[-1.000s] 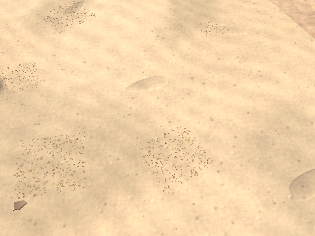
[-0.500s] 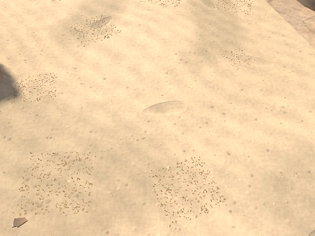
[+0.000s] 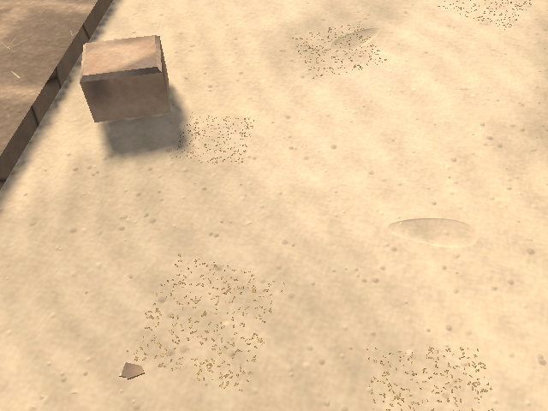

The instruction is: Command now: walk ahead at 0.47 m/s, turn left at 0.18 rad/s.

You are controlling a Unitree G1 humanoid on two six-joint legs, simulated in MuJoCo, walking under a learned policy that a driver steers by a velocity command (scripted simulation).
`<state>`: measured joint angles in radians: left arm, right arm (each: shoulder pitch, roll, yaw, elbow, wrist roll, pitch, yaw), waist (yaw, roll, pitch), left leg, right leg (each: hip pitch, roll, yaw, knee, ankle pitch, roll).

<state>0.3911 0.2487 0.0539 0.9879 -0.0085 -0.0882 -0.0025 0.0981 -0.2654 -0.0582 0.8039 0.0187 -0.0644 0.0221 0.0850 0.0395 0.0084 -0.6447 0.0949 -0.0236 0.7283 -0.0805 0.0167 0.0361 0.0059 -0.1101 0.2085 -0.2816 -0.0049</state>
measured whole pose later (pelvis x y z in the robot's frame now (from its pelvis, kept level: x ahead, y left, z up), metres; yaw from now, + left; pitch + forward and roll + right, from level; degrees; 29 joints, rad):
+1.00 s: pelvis +0.55 -0.04 +0.01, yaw -20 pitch +1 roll -1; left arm 0.28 0.25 0.06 0.81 0.00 -0.07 -0.01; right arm 0.12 -0.29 -0.06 0.79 0.00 -0.09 0.00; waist 0.03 0.04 0.03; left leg -0.69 0.15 -0.05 0.86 -0.07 -0.03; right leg -0.11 0.11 0.02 0.27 -0.18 -0.10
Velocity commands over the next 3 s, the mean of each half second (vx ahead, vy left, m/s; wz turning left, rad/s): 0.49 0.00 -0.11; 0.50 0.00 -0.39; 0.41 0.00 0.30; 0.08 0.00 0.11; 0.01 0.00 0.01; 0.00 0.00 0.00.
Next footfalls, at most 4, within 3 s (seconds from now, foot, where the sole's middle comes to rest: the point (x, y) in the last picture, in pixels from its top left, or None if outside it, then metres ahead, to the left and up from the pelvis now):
0.12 left None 0.24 0.14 -0.78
0.70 right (357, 393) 0.53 -0.11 -0.78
1.24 left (318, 254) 0.93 0.00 -0.78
1.70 right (397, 229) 1.04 -0.23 -0.78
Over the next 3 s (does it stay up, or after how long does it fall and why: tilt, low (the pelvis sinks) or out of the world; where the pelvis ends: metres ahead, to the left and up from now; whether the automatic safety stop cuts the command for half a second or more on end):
stays up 0.94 -0.12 -0.01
